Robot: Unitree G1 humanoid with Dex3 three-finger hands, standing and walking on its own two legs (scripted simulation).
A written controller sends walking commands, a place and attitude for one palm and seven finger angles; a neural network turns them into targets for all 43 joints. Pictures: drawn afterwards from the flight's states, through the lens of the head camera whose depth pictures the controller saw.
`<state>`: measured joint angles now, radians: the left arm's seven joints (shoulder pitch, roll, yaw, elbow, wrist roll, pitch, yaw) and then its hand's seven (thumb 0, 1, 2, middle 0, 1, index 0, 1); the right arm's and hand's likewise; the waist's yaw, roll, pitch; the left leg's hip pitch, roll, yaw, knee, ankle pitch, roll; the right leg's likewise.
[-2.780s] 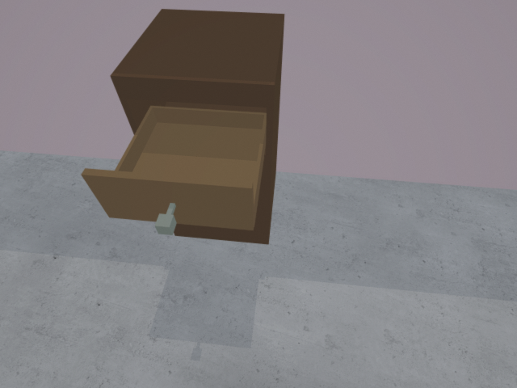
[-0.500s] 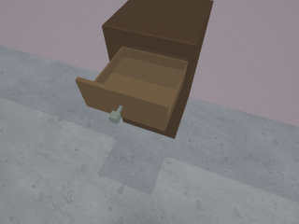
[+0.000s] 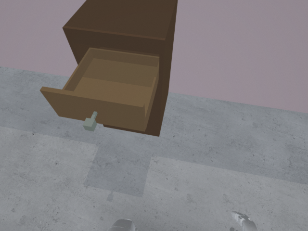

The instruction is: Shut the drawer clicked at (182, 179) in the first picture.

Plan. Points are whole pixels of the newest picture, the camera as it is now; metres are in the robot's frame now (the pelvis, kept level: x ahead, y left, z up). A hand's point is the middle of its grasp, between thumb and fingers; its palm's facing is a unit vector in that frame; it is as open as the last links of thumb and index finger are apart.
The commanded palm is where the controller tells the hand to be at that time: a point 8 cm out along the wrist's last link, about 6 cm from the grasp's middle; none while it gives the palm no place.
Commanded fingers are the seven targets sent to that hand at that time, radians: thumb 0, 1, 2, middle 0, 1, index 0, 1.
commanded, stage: take the last steps up to it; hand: left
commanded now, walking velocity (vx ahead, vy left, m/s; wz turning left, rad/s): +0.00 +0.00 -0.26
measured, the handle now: (91, 120) +0.47 +0.29 -0.13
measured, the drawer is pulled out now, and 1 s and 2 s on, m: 0.29 0.29 0.29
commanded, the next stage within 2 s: come to a stop and stand still in 0.46 s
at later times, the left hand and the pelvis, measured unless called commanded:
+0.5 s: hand out of the picture +0.10 +0.21 -0.19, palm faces +0.01 -0.98 -0.21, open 7.4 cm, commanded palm none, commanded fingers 0.00 0.90 0.90 -0.20 -0.30 -0.20 -0.30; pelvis +0.06 +0.02 -0.02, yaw -2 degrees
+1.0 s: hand (101, 201) +0.20 +0.19 -0.18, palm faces +0.00 -0.97 -0.24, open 7.4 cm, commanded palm none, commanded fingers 0.00 0.90 0.90 -0.20 -0.30 -0.20 -0.30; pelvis +0.12 +0.01 -0.01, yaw -2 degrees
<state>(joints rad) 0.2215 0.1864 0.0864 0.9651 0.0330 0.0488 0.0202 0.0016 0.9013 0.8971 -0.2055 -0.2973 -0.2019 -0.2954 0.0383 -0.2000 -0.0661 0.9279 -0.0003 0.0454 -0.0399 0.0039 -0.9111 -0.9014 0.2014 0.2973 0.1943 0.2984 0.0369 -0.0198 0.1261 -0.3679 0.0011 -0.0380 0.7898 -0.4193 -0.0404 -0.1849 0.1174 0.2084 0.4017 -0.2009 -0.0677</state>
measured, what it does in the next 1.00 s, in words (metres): walks ahead: left foot, then right foot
